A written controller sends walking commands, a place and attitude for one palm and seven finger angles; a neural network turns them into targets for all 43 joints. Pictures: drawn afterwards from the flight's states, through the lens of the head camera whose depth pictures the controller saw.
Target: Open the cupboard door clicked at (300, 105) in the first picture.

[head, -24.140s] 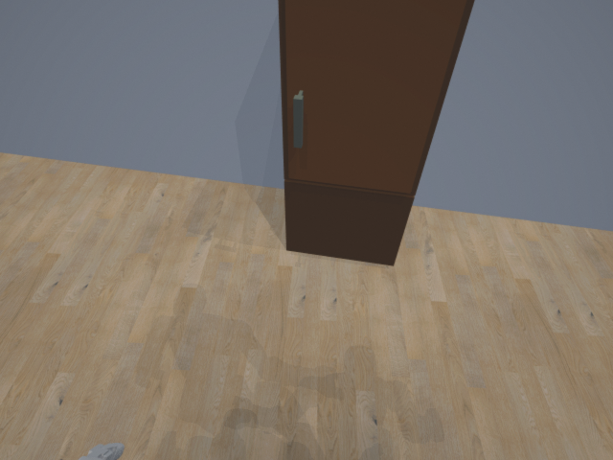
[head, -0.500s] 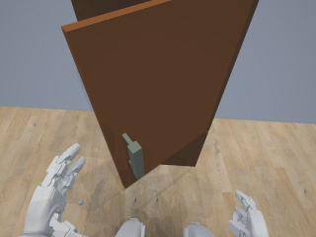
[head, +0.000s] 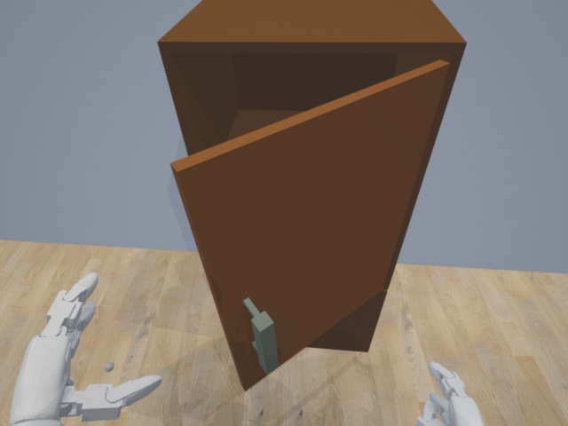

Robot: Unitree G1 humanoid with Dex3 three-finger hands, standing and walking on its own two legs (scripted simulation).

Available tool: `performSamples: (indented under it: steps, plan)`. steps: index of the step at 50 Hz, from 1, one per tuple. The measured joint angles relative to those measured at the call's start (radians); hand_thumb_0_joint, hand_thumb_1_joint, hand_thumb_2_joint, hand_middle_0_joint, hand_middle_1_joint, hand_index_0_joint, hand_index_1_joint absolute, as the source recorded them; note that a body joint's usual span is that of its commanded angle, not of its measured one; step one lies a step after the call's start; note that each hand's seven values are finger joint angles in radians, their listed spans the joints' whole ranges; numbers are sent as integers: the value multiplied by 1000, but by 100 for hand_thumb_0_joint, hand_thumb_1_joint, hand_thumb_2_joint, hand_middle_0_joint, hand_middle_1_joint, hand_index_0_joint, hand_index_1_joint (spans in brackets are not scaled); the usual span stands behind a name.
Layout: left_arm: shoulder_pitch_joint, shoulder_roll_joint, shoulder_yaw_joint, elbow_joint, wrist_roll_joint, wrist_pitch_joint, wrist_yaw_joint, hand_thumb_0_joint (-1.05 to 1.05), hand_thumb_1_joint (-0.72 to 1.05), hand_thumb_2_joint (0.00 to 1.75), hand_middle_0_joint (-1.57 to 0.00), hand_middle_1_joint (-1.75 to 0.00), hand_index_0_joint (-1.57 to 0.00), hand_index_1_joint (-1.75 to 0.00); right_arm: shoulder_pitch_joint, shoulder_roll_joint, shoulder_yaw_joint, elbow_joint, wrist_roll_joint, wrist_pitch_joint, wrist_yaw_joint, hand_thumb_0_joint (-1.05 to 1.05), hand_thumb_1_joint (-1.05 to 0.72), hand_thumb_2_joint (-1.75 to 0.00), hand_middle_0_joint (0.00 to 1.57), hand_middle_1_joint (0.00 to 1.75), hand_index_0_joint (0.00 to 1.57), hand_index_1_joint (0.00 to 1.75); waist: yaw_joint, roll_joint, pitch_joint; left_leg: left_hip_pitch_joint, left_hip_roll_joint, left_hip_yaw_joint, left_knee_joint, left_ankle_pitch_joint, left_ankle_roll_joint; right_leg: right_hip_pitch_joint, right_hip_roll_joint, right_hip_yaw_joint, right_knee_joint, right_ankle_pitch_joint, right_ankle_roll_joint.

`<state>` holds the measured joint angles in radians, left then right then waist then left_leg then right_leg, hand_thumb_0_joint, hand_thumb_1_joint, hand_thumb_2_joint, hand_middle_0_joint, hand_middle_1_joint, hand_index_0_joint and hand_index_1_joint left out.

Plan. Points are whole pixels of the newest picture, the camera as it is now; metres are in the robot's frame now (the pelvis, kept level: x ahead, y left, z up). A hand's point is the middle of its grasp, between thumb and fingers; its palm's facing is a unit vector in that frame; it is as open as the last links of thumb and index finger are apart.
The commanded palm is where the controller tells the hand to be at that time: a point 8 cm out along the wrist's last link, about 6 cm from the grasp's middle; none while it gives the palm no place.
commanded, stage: draw the hand back to the body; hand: left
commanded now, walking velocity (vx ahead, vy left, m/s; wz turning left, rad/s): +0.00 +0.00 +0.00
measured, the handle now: (259, 335) +0.29 +0.08 -0.06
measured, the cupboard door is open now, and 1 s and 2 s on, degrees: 41 41 41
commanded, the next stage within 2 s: step back with the hand held close in 0.76 s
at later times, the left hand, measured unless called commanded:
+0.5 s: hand (59, 281) +0.20 +0.24 +0.20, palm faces +0.48 -0.78 -0.40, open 8.0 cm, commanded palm +0.15 +0.28 +0.21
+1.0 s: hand (64, 293) +0.20 +0.24 +0.19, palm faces +0.44 -0.79 -0.41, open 7.4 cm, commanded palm +0.14 +0.27 +0.21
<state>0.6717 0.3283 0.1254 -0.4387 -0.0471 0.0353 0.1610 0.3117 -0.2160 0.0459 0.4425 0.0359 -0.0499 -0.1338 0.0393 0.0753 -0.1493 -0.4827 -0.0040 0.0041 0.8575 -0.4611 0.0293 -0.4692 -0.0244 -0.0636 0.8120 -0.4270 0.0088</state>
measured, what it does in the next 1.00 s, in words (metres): stands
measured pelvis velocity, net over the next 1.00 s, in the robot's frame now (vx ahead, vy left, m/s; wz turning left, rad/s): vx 0.00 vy -0.02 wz -0.02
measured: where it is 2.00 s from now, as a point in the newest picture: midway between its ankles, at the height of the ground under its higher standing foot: outside the picture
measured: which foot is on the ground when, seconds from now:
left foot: down 0.00-1.00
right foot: down 0.00-1.00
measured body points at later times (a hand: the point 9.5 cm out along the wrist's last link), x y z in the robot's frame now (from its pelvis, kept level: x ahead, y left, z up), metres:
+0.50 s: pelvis +0.01 -0.02 +0.03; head -0.01 -0.05 +0.48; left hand +0.17 +0.28 +0.23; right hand +0.20 -0.25 -0.05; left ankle -0.01 +0.10 -0.70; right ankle -0.01 -0.13 -0.70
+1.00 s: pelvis +0.00 -0.02 +0.04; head -0.02 -0.04 +0.49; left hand +0.17 +0.28 +0.21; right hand +0.18 -0.25 -0.04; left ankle -0.01 +0.10 -0.70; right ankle -0.01 -0.13 -0.70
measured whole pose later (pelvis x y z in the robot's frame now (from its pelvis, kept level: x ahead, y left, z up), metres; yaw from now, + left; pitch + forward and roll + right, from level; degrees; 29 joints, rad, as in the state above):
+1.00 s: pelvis +0.00 -0.02 +0.04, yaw -1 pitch -3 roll -1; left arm 0.46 0.33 0.36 -0.35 -0.05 -0.11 0.12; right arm 0.19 -0.23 0.02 0.61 0.00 -0.08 -0.08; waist 0.04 0.07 0.01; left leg -0.15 0.03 0.01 0.47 -0.27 0.00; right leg -0.13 0.02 -0.06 0.41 -0.23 -0.02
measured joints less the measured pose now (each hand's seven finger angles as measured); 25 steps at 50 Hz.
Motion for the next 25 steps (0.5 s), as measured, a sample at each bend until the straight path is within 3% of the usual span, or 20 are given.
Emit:
performSamples:
  steps: [20, 25]
  plan:
    - [-172, 47, 210, -15, -24, -68, -11, 1, 63, 78, -20, -30, -20, -30, -63, -16, -16, 127, -12, -72, 29, 1, -90, -90, 20, 30, 20, 30, 19, -5, 91, 275, 13, 8, -268, 103, -23, 258, 20, 7, -241, 92, -20]
    - [-201, 23, 231, 20, -30, -94, -16, 1, 77, 84, -21, -30, -20, -30, -87, -21, -25, 145, -15, -69, 39, 1, -90, -90, 20, 30, 20, 30, 19, -3, 118, 310, 18, 9, -312, 128, -28, 289, 26, 8, -282, 115, -25]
